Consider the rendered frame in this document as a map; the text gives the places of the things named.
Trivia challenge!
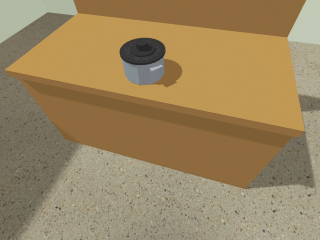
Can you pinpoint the pot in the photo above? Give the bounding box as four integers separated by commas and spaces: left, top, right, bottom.
122, 56, 164, 85

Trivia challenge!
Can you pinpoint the lid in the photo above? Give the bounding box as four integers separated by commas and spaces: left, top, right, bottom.
119, 37, 166, 65

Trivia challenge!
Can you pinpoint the table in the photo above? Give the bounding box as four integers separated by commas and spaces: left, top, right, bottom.
5, 0, 306, 189

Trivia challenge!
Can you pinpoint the knob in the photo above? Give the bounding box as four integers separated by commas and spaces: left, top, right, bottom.
136, 39, 148, 50

